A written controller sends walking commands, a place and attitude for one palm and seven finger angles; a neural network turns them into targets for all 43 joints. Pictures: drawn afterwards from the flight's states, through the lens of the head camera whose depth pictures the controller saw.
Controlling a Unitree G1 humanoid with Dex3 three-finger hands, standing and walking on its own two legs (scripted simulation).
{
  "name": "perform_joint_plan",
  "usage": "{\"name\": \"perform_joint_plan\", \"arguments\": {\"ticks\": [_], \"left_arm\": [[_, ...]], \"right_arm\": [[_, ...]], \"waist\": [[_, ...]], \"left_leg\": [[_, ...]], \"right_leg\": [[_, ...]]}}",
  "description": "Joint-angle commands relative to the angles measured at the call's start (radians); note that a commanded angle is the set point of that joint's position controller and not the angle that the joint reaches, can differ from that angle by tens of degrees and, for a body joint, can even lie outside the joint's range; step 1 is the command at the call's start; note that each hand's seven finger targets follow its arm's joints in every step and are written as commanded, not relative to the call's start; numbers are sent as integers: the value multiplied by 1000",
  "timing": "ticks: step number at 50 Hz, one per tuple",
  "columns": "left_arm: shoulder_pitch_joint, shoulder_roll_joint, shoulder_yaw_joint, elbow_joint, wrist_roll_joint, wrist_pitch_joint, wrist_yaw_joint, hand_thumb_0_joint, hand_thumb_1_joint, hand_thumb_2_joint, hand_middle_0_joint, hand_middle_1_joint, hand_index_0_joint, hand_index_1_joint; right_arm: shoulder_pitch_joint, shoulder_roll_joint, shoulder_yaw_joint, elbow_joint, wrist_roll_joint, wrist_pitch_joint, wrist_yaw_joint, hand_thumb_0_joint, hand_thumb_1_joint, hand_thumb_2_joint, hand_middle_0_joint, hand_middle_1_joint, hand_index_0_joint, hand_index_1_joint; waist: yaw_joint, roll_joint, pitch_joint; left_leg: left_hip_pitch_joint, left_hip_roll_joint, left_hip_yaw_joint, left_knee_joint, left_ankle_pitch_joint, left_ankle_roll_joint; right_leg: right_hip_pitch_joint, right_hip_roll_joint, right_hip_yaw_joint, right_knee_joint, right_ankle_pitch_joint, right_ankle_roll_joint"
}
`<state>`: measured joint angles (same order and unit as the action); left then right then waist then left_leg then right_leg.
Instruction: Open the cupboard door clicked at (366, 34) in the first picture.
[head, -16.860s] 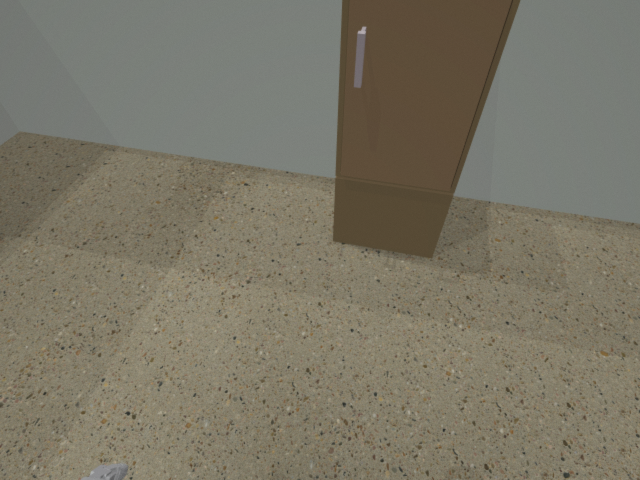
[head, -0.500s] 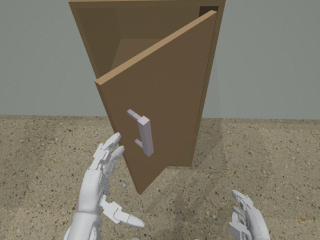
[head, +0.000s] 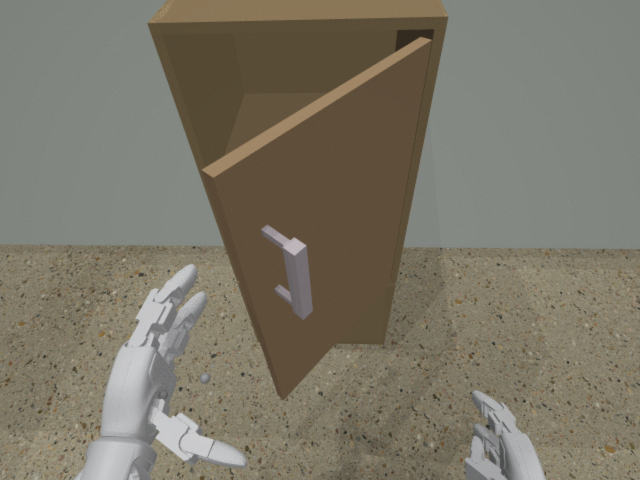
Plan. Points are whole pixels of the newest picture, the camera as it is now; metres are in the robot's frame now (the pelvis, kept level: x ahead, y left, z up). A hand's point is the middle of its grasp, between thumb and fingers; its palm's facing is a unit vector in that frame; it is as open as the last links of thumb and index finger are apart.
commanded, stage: draw the hand back to the body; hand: left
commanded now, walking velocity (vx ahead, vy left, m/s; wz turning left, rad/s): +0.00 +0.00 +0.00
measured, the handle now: (287, 274) +0.35 +0.06 +0.08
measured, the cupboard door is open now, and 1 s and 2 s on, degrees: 51 51 51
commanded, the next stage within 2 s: step back with the hand held close in 1.30 s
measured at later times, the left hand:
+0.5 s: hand (93, 367) +0.20 +0.22 +0.15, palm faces +0.24 -0.91 -0.34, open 14.1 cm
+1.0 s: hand out of the picture +0.21 +0.29 +0.21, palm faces +0.47 -0.78 -0.41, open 8.3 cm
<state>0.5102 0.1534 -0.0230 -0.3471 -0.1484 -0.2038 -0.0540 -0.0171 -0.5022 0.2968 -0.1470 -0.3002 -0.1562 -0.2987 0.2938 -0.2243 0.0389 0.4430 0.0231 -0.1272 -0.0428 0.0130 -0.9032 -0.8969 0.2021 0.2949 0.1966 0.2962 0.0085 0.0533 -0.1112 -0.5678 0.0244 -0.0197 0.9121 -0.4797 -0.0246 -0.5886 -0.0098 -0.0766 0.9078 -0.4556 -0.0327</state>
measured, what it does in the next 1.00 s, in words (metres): rises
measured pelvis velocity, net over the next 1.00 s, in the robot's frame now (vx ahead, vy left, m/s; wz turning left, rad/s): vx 0.01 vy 0.02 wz -0.03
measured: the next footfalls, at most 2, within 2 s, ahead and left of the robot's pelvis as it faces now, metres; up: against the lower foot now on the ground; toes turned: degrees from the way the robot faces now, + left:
none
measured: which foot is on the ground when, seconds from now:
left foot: down 0.00-1.00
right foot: down 0.00-1.00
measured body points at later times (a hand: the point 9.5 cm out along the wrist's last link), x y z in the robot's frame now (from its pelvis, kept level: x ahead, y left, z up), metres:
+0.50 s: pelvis +0.01 +0.02 +0.04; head +0.00 +0.00 +0.49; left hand +0.18 +0.26 +0.17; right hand +0.19 -0.19 -0.04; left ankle -0.01 +0.14 -0.69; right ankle +0.00 -0.10 -0.69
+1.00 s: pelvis +0.01 +0.02 +0.05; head +0.00 +0.01 +0.50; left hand +0.18 +0.33 +0.24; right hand +0.20 -0.19 -0.03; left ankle -0.01 +0.14 -0.69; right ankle +0.00 -0.10 -0.69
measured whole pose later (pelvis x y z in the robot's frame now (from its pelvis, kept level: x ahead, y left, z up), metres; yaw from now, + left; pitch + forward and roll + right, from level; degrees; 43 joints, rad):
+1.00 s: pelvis +0.01 +0.02 +0.05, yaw -1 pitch -4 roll -1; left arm 0.45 0.34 0.36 -0.39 -0.05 -0.10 0.12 0.00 0.72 0.82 -0.20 -0.30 -0.21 -0.30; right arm 0.19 -0.22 0.03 0.64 -0.01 -0.13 -0.08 0.01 -0.90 -0.90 0.20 0.30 0.20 0.30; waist 0.08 0.06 0.03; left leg -0.06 0.01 0.02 0.40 -0.27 0.01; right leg -0.08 -0.01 -0.04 0.38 -0.23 0.00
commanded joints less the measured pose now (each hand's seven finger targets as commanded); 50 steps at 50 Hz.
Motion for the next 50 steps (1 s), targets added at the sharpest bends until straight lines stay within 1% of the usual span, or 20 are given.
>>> {"name": "perform_joint_plan", "arguments": {"ticks": [1,4,6,11,12,13,14,16,17,18,20,23,28,33,35,37,39,46,48,50], "left_arm": [[-41,74,61,-237,-30,-25,-33,0,-500,300,-150,-300,-150,-300],[-34,104,102,-271,-44,-15,-38,0,-500,300,-150,-300,-150,-300],[-38,117,128,-280,-55,-9,-45,0,-500,300,-150,-300,-150,-300],[-63,137,163,-304,-85,19,-79,0,-325,375,-156,-300,-156,-300],[-38,308,212,-339,52,39,29,0,-290,390,-158,-300,-158,-300],[-8,228,180,-349,64,55,72,0,-255,405,-159,-300,-159,-300],[9,197,154,-321,84,69,95,0,-220,420,-160,-300,-160,-300],[-21,213,165,-323,100,80,126,0,-150,450,-162,-300,-162,-300],[-14,219,179,-295,105,84,137,0,-115,465,-164,-300,-164,-300],[-18,223,186,-296,109,83,144,0,-80,480,-165,-300,-165,-300],[-34,235,201,-306,117,77,158,0,-10,510,-168,-300,-168,-300],[-54,249,232,-274,119,76,172,0,95,555,-171,-300,-171,-300],[-60,270,279,-296,124,62,183,0,270,630,-178,-300,-178,-300],[-59,292,338,-264,118,64,184,0,445,705,-184,-300,-184,-300],[-89,304,362,-273,117,58,183,0,515,735,-186,-300,-186,-300],[-93,331,404,-255,114,56,188,0,585,765,-189,-300,-189,-300],[-103,326,413,-266,111,55,185,0,655,795,-191,-300,-191,-300],[-160,384,508,-265,102,44,191,0,900,900,-200,-300,-200,-300],[-126,323,453,-207,100,52,182,0,900,900,-200,-300,-200,-300],[-146,330,450,-227,100,51,180,0,900,900,-200,-300,-200,-300]], "right_arm": [[-88,-97,-39,-170,2,-78,-17,0,-900,-900,200,300,200,300],[-93,-96,-37,-168,5,-89,-20,0,-900,-900,200,300,200,300],[-93,-96,-34,-162,8,-94,-22,0,-900,-900,200,300,200,300],[-102,-100,-28,-147,13,-115,-30,0,-900,-900,200,300,200,300],[-98,-90,-37,-128,-2,-98,-54,0,-900,-900,200,300,200,300],[-110,-74,-26,-132,-11,-94,-60,0,-900,-900,200,300,200,300],[-107,-72,-23,-115,-12,-87,-61,0,-900,-900,200,300,200,300],[-121,-76,-21,-99,-16,-76,-63,0,-900,-900,200,300,200,300],[-133,-75,-21,-89,-17,-73,-65,0,-900,-900,200,300,200,300],[-143,-79,-21,-83,-19,-71,-67,0,-900,-900,200,300,200,300],[-155,-78,-17,-70,-21,-73,-69,0,-900,-900,200,300,200,300],[-176,-80,-15,-47,-24,-72,-72,0,-900,-900,200,300,200,300],[-194,-84,-18,-17,-31,-85,-66,0,-900,-900,200,300,200,300],[-207,-90,-28,10,-33,-79,-56,0,-900,-900,200,300,200,300],[-212,-92,-31,15,-32,-72,-52,0,-900,-900,200,300,200,300],[-217,-94,-35,24,-35,-69,-53,0,-900,-900,200,300,200,300],[-219,-92,-38,26,-34,-62,-51,0,-900,-900,200,300,200,300],[-225,-96,-50,44,-33,-53,-47,0,-900,-900,200,300,200,300],[-226,-97,-50,50,-31,-50,-43,0,-900,-900,200,300,200,300],[-227,-105,-55,46,-33,-47,-40,0,-900,-900,200,300,200,300]], "waist": [[0,-83,-83],[13,-44,-96],[16,-63,-94],[20,-24,-76],[51,-40,-92],[36,-47,-40],[30,-26,-14],[28,-11,5],[30,-75,22],[28,-74,21],[31,-24,27],[36,-10,61],[49,18,35],[55,-19,62],[57,16,67],[63,-7,65],[61,24,63],[68,32,43],[58,8,94],[59,13,71]], "left_leg": [[31,-42,6,-135,203,43],[62,-42,3,-150,224,42],[71,-42,1,-161,231,40],[116,-40,-6,-187,256,39],[138,-26,15,-225,274,45],[155,-31,18,-239,287,47],[185,-25,21,-254,299,46],[225,-22,23,-283,314,47],[232,-18,19,-301,317,49],[256,-15,20,-322,308,49],[297,-16,21,-362,312,49],[330,-12,21,-416,304,46],[396,-4,15,-484,413,40],[419,2,22,-524,466,35],[429,3,21,-540,461,31],[437,2,24,-546,469,32],[451,2,30,-550,494,32],[481,2,34,-561,527,29],[475,6,35,-568,512,32],[481,4,35,-571,503,35]], "right_leg": [[146,7,51,-198,225,28],[165,10,42,-199,241,22],[177,14,32,-201,248,22],[191,15,19,-219,278,21],[253,-14,72,-286,280,8],[249,-18,69,-311,293,13],[250,-16,53,-320,296,15],[270,-15,47,-351,304,18],[290,-12,43,-374,304,20],[300,-12,43,-386,289,22],[329,-12,37,-409,288,19],[367,-10,36,-455,264,18],[456,-6,25,-475,351,13],[499,1,26,-509,396,16],[506,3,28,-523,384,14],[523,5,29,-535,400,12],[528,4,34,-539,419,13],[552,7,39,-557,448,14],[528,7,34,-569,433,17],[539,6,38,-572,432,18]]}}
